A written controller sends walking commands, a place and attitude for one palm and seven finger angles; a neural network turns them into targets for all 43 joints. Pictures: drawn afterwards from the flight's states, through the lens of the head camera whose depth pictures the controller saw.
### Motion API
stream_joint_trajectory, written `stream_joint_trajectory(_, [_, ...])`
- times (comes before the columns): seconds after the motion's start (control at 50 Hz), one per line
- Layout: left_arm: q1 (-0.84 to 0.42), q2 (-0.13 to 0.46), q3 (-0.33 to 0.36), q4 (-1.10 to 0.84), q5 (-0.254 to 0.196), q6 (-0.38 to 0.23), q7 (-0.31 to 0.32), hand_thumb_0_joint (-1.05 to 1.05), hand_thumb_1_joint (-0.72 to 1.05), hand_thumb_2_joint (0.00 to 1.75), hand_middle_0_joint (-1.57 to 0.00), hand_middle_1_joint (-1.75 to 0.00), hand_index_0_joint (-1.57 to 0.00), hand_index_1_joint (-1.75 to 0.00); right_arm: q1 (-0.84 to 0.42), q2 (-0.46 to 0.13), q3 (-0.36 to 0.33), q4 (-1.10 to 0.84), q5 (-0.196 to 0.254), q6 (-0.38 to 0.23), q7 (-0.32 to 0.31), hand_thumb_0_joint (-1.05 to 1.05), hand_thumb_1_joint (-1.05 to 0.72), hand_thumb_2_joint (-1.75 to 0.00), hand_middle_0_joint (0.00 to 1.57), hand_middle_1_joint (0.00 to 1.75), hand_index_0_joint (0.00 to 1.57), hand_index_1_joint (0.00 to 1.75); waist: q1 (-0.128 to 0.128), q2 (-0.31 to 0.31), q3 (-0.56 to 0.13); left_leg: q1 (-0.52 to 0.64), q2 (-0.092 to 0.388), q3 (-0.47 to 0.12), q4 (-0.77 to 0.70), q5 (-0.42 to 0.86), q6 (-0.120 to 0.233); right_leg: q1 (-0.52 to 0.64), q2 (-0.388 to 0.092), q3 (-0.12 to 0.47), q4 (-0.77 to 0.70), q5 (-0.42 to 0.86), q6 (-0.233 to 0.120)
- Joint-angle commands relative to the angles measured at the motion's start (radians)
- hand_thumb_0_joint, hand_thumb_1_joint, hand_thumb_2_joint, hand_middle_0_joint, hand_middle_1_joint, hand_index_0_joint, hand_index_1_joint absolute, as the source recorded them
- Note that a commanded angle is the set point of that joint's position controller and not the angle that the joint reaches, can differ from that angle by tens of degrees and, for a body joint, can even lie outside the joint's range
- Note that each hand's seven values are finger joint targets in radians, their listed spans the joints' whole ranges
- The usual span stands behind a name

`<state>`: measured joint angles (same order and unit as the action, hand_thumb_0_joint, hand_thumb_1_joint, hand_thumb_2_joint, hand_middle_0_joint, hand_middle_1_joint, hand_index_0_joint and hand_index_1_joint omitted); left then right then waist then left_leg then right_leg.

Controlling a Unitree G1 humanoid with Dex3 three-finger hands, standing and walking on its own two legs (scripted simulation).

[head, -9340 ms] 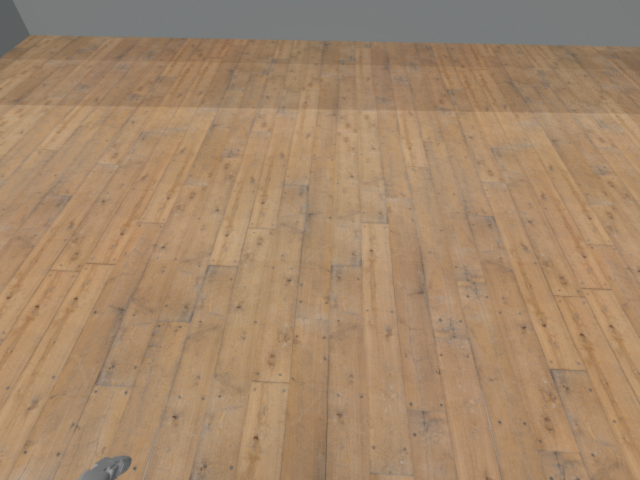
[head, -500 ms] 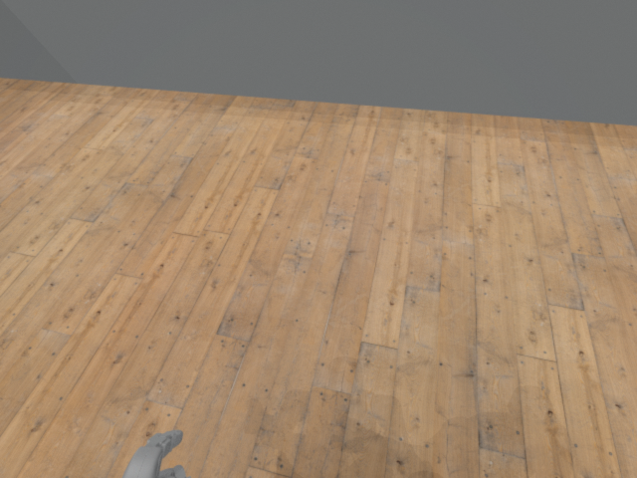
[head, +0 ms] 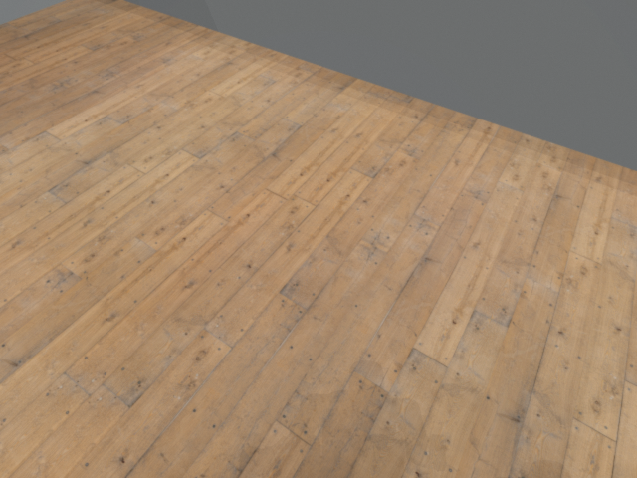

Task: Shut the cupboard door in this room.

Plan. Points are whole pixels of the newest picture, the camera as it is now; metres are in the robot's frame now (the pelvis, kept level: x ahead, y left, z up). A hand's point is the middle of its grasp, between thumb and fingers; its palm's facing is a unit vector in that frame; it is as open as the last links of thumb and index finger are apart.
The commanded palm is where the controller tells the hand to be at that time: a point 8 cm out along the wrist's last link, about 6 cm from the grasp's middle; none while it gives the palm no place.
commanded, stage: turn or walk to find it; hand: left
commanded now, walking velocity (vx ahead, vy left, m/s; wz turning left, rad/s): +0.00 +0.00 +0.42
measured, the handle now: out of the picture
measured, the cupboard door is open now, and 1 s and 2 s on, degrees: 89 89 89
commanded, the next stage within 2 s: none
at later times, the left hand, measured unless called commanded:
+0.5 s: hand out of the picture +0.07 +0.20 -0.14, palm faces +0.16 -0.95 -0.28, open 7.3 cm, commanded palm none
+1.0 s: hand out of the picture -0.13 +0.18 -0.17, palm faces +0.46 -0.86 -0.24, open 7.3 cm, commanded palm none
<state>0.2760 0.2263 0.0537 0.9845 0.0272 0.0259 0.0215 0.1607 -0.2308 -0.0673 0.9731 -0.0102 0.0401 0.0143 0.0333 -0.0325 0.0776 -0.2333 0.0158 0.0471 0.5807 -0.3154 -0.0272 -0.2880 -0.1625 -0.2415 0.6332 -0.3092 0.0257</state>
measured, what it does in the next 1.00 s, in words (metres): steps on the spot, turning left: right foot, then left foot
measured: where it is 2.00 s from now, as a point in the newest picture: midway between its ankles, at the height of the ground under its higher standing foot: outside the picture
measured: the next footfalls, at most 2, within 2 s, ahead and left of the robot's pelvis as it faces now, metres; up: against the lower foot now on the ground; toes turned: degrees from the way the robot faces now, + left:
right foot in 0.50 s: +0.03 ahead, -0.12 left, +0.00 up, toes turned +7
left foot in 1.00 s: -0.10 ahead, +0.10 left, +0.00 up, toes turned +29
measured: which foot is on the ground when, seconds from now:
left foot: down 0.00-0.50, up 0.52-0.98, down 1.00-1.00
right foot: down 0.00-0.00, up 0.02-0.48, down 0.50-1.00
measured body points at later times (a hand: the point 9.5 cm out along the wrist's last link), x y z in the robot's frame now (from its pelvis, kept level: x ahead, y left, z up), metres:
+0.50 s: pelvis -0.03 -0.02 +0.01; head +0.00 -0.03 +0.45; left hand +0.06 +0.25 -0.11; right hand +0.04 -0.25 -0.15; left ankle -0.02 +0.11 -0.73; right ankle -0.01 -0.12 -0.73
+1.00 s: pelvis -0.06 -0.01 +0.00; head -0.04 +0.01 +0.45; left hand -0.15 +0.22 -0.15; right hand +0.11 -0.22 -0.14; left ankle -0.13 +0.08 -0.73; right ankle -0.01 -0.12 -0.73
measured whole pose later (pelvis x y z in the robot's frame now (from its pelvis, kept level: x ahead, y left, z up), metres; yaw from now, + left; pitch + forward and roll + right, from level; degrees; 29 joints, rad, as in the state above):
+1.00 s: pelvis -0.06 -0.01 +0.00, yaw +25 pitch +0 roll +0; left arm 0.27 0.21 0.05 0.98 0.03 0.02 0.02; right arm 0.17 -0.23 -0.06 0.98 -0.01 0.04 0.01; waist 0.03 -0.02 0.08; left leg -0.24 0.03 0.05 0.59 -0.33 -0.04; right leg -0.27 -0.15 -0.27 0.62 -0.32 0.01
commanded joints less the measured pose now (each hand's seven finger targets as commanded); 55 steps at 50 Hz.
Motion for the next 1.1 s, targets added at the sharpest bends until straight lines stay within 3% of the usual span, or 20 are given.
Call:
stream_joint_trajectory(0.0, [-0.076,0.090,0.014,-0.114,-0.010,0.009,0.005,0.00,0.90,0.90,-0.20,-0.30,-0.20,-0.30,0.162,-0.252,-0.047,-0.026,-0.009,-0.020,-0.019,0.00,-0.90,-0.90,0.20,0.30,0.20,0.30,-0.101,0.259,-0.130,0.169,0.406,-0.376,-0.252,0.589,0.210,-0.241,0.037,0.161,0.385,-0.322,0.037])
stream_joint_trajectory(0.04, [-0.109,0.096,0.023,-0.091,-0.009,0.021,0.003,0.00,0.90,0.90,-0.20,-0.30,-0.20,-0.30,0.074,-0.189,-0.028,-0.036,-0.012,-0.024,-0.036,0.00,-0.90,-0.90,0.20,0.30,0.20,0.30,-0.073,0.277,-0.049,0.070,0.304,-0.316,-0.278,0.468,0.182,-0.255,0.027,0.209,0.454,-0.208,0.041])
stream_joint_trajectory(0.1, [-0.062,0.097,0.024,-0.061,-0.010,0.011,-0.010,0.00,0.90,0.90,-0.20,-0.30,-0.20,-0.30,0.023,-0.161,-0.012,-0.056,-0.008,-0.034,-0.040,0.00,-0.90,-0.90,0.20,0.30,0.20,0.30,-0.038,0.198,-0.051,0.113,0.217,-0.232,-0.248,0.567,0.163,-0.257,0.053,0.209,0.487,-0.101,0.054])
stream_joint_trajectory(0.32, [-0.161,0.071,0.015,-0.121,-0.018,0.007,0.001,0.00,0.90,0.90,-0.20,-0.30,-0.20,-0.30,0.100,-0.165,-0.031,-0.056,-0.015,-0.028,-0.035,0.00,-0.90,-0.90,0.20,0.30,0.20,0.30,-0.076,0.175,-0.084,0.124,0.219,-0.368,-0.231,0.523,0.207,-0.183,0.093,0.227,0.257,-0.149,0.063])
stream_joint_trajectory(0.44, [-0.053,0.079,0.019,-0.102,-0.025,-0.013,0.006,0.00,0.90,0.90,-0.20,-0.30,-0.20,-0.30,0.057,-0.155,-0.038,-0.069,-0.010,-0.020,-0.028,0.00,-0.90,-0.90,0.20,0.30,0.20,0.30,-0.013,0.164,-0.128,-0.052,0.143,-0.387,-0.141,0.425,0.148,0.130,0.131,0.203,-0.150,0.063,0.037])
stream_joint_trajectory(0.46, [-0.018,0.110,0.026,-0.096,-0.020,-0.022,0.010,0.00,0.90,0.90,-0.20,-0.30,-0.20,-0.30,0.063,-0.125,-0.035,-0.073,-0.004,-0.021,-0.024,0.00,-0.90,-0.90,0.20,0.30,0.20,0.30,0.000,0.082,-0.151,-0.148,0.092,-0.349,-0.081,0.286,0.100,0.261,0.071,0.248,-0.267,0.130,0.026])
stream_joint_trajectory(0.48, [0.008,0.196,0.043,-0.095,-0.004,-0.032,0.019,0.00,0.90,0.90,-0.20,-0.30,-0.20,-0.30,0.083,-0.057,-0.024,-0.087,0.005,-0.022,-0.018,0.00,-0.90,-0.90,0.20,0.30,0.20,0.30,0.009,-0.173,-0.168,-0.335,-0.035,-0.201,0.111,-0.022,0.027,0.391,-0.164,0.478,-0.340,0.128,-0.046])
stream_joint_trajectory(0.5, [0.001,0.236,0.045,-0.111,-0.006,-0.028,0.019,0.00,0.90,0.90,-0.20,-0.30,-0.20,-0.30,0.053,-0.072,-0.031,-0.105,-0.002,-0.015,-0.023,0.00,-0.90,-0.90,0.20,0.30,0.20,0.30,0.021,-0.256,-0.118,-0.363,-0.087,-0.126,0.329,-0.269,-0.001,0.245,-0.327,0.602,-0.373,0.201,-0.152])
stream_joint_trajectory(0.52, [-0.047,0.201,0.040,-0.129,-0.012,-0.025,0.021,0.00,0.90,0.90,-0.20,-0.30,-0.20,-0.30,0.066,-0.102,-0.041,-0.087,-0.012,0.001,-0.019,0.00,-0.90,-0.90,0.20,0.30,0.20,0.30,-0.003,-0.139,-0.094,-0.324,-0.049,-0.169,0.480,-0.225,0.002,0.125,-0.301,0.539,-0.394,0.096,-0.184])
stream_joint_trajectory(0.56, [-0.155,0.152,0.032,-0.152,-0.014,-0.023,0.020,0.00,0.90,0.90,-0.20,-0.30,-0.20,-0.30,0.095,-0.095,-0.047,-0.045,-0.016,0.023,-0.008,0.00,-0.90,-0.90,0.20,0.30,0.20,0.30,-0.052,-0.116,-0.001,-0.311,-0.019,-0.153,0.621,-0.123,-0.003,-0.009,-0.204,0.440,-0.427,-0.067,-0.138])
stream_joint_trajectory(0.6, [-0.171,0.109,0.017,-0.154,-0.015,-0.034,0.013,0.00,0.90,0.90,-0.20,-0.30,-0.20,-0.30,0.148,-0.075,-0.041,-0.019,-0.018,0.024,0.000,0.00,-0.90,-0.90,0.20,0.30,0.20,0.30,-0.074,-0.111,0.008,-0.314,-0.012,-0.122,0.664,-0.028,-0.021,0.008,-0.127,0.303,-0.391,0.055,-0.102])
stream_joint_trajectory(0.7, [-0.066,0.109,0.020,-0.116,-0.012,-0.040,0.015,0.00,0.90,0.90,-0.20,-0.30,-0.20,-0.30,0.112,-0.073,-0.036,-0.018,-0.015,0.024,-0.001,0.00,-0.90,-0.90,0.20,0.30,0.20,0.30,-0.032,-0.108,-0.032,-0.330,0.017,-0.096,0.612,-0.015,-0.051,0.121,-0.147,0.269,-0.365,0.137,-0.127])
stream_joint_trajectory(0.86, [0.037,0.177,0.042,-0.058,0.006,-0.032,0.013,0.00,0.90,0.90,-0.20,-0.30,-0.20,-0.30,-0.003,-0.042,-0.005,-0.052,0.003,0.000,-0.007,0.00,-0.90,-0.90,0.20,0.30,0.20,0.30,0.026,-0.160,-0.097,-0.192,0.021,0.001,0.205,-0.176,-0.040,0.233,-0.209,0.231,-0.239,0.493,-0.181])
stream_joint_trajectory(0.92, [0.006,0.186,0.045,-0.050,0.002,-0.026,0.010,0.00,0.90,0.90,-0.20,-0.30,-0.20,-0.30,0.051,-0.047,-0.004,-0.040,0.006,-0.010,-0.011,0.00,-0.90,-0.90,0.20,0.30,0.20,0.30,-0.015,-0.167,-0.126,-0.059,0.003,0.038,0.018,-0.062,-0.025,0.189,-0.199,0.185,-0.167,0.494,-0.141])
stream_joint_trajectory(0.96, [-0.008,0.151,0.038,-0.058,-0.015,-0.013,0.007,0.00,0.90,0.90,-0.20,-0.30,-0.20,-0.30,0.119,-0.099,-0.014,-0.025,0.003,-0.026,-0.009,0.00,-0.90,-0.90,0.20,0.30,0.20,0.30,-0.062,-0.001,-0.163,0.168,0.056,-0.028,-0.211,0.185,0.004,0.028,-0.127,0.096,0.010,0.309,-0.045])
stream_joint_trajectory(0.98, [-0.002,0.087,0.027,-0.088,-0.022,-0.006,0.002,0.00,0.90,0.90,-0.20,-0.30,-0.20,-0.30,0.136,-0.197,-0.035,-0.030,-0.007,-0.034,-0.013,0.00,-0.90,-0.90,0.20,0.30,0.20,0.30,-0.074,0.287,-0.149,0.275,0.302,-0.341,-0.259,0.444,0.097,-0.229,0.005,0.047,0.206,-0.114,0.032])
stream_joint_trajectory(1.0, [-0.068,0.069,0.010,-0.111,-0.012,0.003,0.005,0.00,0.90,0.90,-0.20,-0.30,-0.20,-0.30,0.172,-0.250,-0.045,-0.021,-0.007,-0.023,-0.020,0.00,-0.90,-0.90,0.20,0.30,0.20,0.30,-0.102,0.316,-0.136,0.204,0.400,-0.399,-0.263,0.621,0.192,-0.258,0.045,0.120,0.343,-0.338,0.043])
stream_joint_trajectory(1.02, [-0.086,0.086,0.015,-0.111,-0.011,0.011,0.003,0.00,0.90,0.90,-0.20,-0.30,-0.20,-0.30,0.146,-0.234,-0.039,-0.024,-0.011,-0.020,-0.025,0.00,-0.90,-0.90,0.20,0.30,0.20,0.30,-0.091,0.218,-0.105,0.143,0.393,-0.343,-0.261,0.556,0.220,-0.240,0.029,0.170,0.416,-0.296,0.033])
stream_joint_trajectory(1.04, [-0.085,0.077,0.019,-0.091,-0.007,0.019,0.005,0.00,0.90,0.90,-0.20,-0.30,-0.20,-0.30,0.100,-0.202,-0.031,-0.027,-0.012,-0.026,-0.034,0.00,-0.90,-0.90,0.20,0.30,0.20,0.30,-0.077,0.298,-0.098,0.115,0.327,-0.311,-0.268,0.528,0.192,-0.252,0.022,0.205,0.440,-0.242,0.039])
stream_joint_trajectory(1.08, [-0.083,0.098,0.026,-0.070,-0.010,0.015,-0.006,0.00,0.90,0.90,-0.20,-0.30,-0.20,-0.30,0.029,-0.162,-0.013,-0.046,-0.011,-0.028,-0.040,0.00,-0.90,-0.90,0.20,0.30,0.20,0.30,-0.049,0.243,-0.039,0.098,0.252,-0.243,-0.254,0.552,0.168,-0.267,0.038,0.214,0.489,-0.136,0.046])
